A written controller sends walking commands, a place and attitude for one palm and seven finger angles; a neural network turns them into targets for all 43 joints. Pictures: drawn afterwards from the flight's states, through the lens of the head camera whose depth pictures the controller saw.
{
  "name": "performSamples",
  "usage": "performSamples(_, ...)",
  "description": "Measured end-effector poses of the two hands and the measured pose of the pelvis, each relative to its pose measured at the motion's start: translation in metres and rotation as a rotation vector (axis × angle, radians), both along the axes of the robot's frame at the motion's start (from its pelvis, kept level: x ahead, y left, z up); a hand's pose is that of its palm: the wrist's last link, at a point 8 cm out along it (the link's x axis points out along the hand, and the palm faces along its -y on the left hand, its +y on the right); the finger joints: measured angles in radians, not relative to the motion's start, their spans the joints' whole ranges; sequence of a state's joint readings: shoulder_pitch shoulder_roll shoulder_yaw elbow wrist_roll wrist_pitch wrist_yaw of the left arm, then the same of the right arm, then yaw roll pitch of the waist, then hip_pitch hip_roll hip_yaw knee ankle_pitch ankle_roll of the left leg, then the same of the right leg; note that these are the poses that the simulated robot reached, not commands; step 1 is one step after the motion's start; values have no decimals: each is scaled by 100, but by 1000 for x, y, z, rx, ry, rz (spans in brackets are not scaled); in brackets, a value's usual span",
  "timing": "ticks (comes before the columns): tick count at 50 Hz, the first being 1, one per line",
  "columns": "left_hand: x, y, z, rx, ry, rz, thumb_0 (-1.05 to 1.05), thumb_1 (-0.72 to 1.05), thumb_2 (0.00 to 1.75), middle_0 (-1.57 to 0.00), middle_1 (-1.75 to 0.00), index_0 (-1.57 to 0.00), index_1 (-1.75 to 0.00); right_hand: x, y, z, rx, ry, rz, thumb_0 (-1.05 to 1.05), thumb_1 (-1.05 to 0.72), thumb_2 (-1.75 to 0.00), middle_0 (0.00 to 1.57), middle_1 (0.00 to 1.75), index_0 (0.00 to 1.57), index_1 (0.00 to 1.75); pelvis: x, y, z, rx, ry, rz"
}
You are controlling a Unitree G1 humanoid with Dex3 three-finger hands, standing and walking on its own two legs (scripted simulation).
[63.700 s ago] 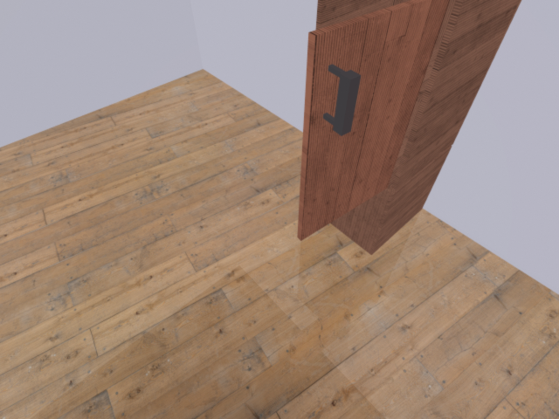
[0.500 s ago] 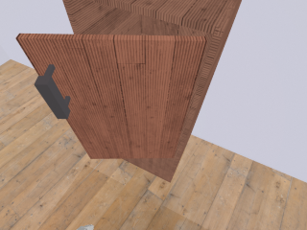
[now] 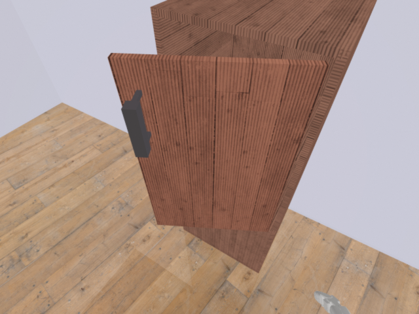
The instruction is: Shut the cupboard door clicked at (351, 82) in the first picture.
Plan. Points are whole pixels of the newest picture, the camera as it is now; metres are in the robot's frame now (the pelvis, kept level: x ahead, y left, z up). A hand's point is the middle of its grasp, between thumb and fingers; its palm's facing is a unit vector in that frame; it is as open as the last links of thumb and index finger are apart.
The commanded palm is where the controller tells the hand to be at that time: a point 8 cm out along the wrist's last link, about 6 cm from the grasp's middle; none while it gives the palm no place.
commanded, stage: come to a stop and stand still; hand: left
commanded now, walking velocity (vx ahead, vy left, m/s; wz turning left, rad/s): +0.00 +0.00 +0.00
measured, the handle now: (140, 123) +0.42 +0.18 +0.16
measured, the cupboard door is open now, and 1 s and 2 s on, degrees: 27 27 27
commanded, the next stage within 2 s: look again from close up in 0.48 s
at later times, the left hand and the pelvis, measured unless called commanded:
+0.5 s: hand out of the picture +0.03 +0.21 -0.14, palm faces -0.08 -0.98 -0.21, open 7.3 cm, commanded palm none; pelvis -0.03 +0.03 +0.02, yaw -3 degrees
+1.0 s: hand out of the picture -0.08 +0.18 -0.14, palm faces -0.02 -0.98 -0.17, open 7.4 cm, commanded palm none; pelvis -0.04 +0.02 +0.03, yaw -3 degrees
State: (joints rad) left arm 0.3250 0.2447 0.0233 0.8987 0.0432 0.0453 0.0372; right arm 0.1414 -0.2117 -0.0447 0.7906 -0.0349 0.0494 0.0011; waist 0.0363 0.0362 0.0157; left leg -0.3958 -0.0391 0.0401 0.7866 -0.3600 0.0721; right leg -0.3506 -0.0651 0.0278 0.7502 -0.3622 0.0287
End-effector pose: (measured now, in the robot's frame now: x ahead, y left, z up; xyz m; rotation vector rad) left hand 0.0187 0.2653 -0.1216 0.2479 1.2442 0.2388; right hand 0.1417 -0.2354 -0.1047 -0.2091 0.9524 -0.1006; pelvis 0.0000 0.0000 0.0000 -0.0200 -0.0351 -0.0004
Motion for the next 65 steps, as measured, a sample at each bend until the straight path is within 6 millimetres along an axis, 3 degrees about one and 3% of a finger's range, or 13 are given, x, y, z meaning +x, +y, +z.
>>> performSamples(4, -6, 13, 3, 8, -1, -14, 0, 91, 90, -20, -30, -20, -30, -14, 22, -4, 37, 12, -4, 1, -91, -90, 20, 30, 20, 29, -4, 11, 1, 4, 7, -13)
performSamples(9, -1, 16, 8, -12, 20, -48, 1, 91, 90, -20, -30, -20, -30, -59, 38, -10, 63, 97, -46, 1, -90, -90, 20, 30, 20, 30, -9, 23, 8, 2, 18, -35)
performSamples(18, 10, -5, 12, -82, -10, -101, 0, 91, 90, -20, -30, -20, -30, -134, 23, -11, 20, 260, -159, 0, -92, -90, 20, 30, 20, 30, -19, 31, 19, 8, 20, -55)
performSamples(27, 9, -9, 11, -108, -2, -127, 1, 92, 90, -20, -30, -20, -30, -184, 35, -8, 36, 358, -208, 1, -91, -90, 20, 30, 19, 29, -27, 35, 25, 10, 9, -56)
performSamples(37, -41, -8, 13, -96, 95, -77, 0, 91, 90, -20, -30, -20, -30, -190, 47, -14, 87, 387, -193, 1, -91, -90, 20, 30, 20, 29, -35, 31, 29, 15, 4, -52)
performSamples(45, -83, -21, 11, -120, 186, -27, 0, 91, 90, -20, -30, -20, -30, -186, 41, -14, 82, 389, -182, 1, -91, -90, 20, 30, 20, 29, -38, 26, 29, 15, 7, -48)
performSamples(50, -95, -32, 9, -146, 217, -13, 0, 91, 90, -20, -30, -20, -30, -186, 38, -12, 75, 395, -182, 1, -91, -90, 20, 30, 20, 29, -38, 23, 30, 13, 12, -46)
performSamples(56, -96, -43, 6, -170, 219, -8, 0, 91, 90, -20, -30, -20, -30, -188, 37, -12, 74, 410, -182, 1, -91, -90, 20, 30, 19, 29, -37, 20, 30, 14, 13, -43)
performSamples(58, -93, -45, 5, -168, 214, -14, 0, 91, 90, -20, -30, -20, -30, -189, 38, -12, 75, 419, -176, 1, -91, -90, 20, 30, 19, 29, -36, 19, 30, 13, 12, -39)
performSamples(59, -80, -43, 8, -178, 154, 26, 1, 91, 90, -20, -30, -20, -30, -186, 35, -11, 53, 392, -164, 1, -91, -90, 20, 30, 20, 29, -37, 18, 27, 9, 2, -32)
performSamples(63, 16, -14, 67, -45, -390, 27, 5, 97, 90, -21, -31, -21, -31, -154, 14, 4, -22, 116, -126, 2, -92, -90, 20, 30, 20, 30, -37, 12, 20, 11, -14, -8)
performSamples(65, 63, -14, 106, -22, -645, -3, 5, 98, 90, -22, -32, -22, -32, -129, 3, 11, -34, -29, -103, 2, -92, -90, 20, 30, 20, 30, -38, 12, 17, 6, -19, 14)
